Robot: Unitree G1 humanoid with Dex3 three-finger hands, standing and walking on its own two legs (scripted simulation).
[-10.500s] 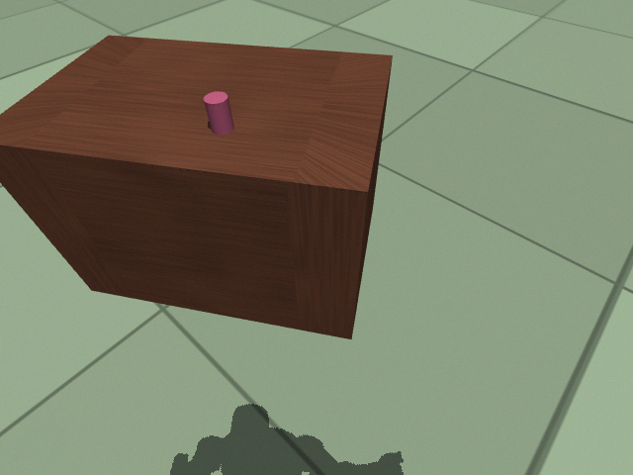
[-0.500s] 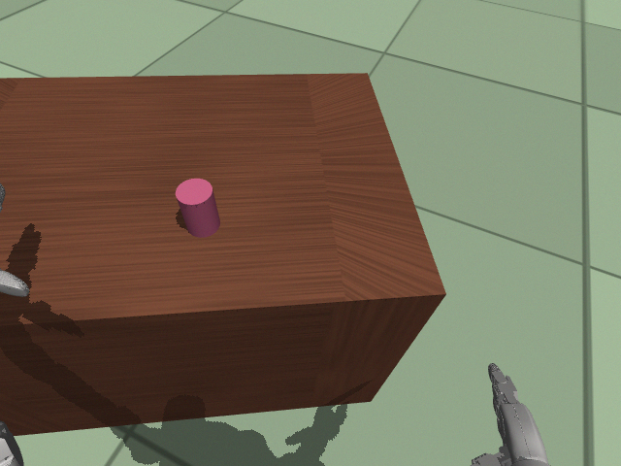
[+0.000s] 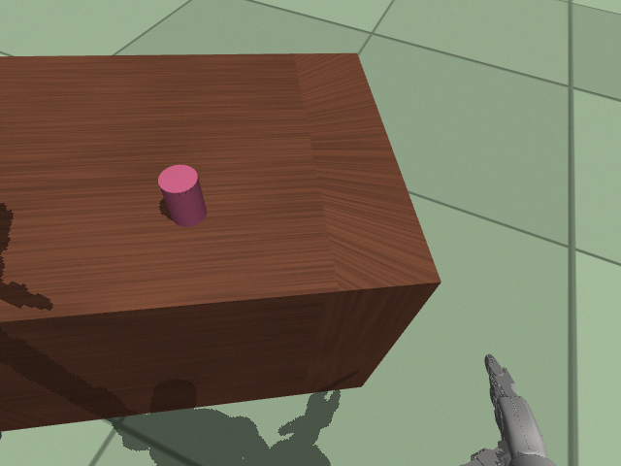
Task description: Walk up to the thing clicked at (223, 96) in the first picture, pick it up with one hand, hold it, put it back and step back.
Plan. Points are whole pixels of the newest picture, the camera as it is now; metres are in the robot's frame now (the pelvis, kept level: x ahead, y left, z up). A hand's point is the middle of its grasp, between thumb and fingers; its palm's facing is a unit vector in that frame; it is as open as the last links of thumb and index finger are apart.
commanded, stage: go down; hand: left
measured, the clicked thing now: (183, 196) +0.52 +0.17 -0.01
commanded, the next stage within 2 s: approach in 0.74 s
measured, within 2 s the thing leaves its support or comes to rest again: neither
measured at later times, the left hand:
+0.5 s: hand out of the picture +0.43 +0.36 +0.13, palm faces +0.13 -0.99 +0.01, open 17.5 cm
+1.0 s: hand out of the picture +0.42 +0.36 +0.12, palm faces +0.13 -0.99 +0.01, open 17.5 cm
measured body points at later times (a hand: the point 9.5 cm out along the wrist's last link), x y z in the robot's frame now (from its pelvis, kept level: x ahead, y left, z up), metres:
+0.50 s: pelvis +0.00 +0.00 -0.01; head +0.08 +0.03 +0.43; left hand +0.41 +0.42 +0.13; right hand +0.15 -0.26 -0.06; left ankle -0.01 +0.12 -0.72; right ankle -0.02 -0.14 -0.72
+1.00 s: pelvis +0.00 +0.00 -0.02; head +0.08 +0.04 +0.43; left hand +0.41 +0.42 +0.12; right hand +0.15 -0.25 -0.06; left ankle -0.01 +0.12 -0.72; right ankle -0.02 -0.14 -0.72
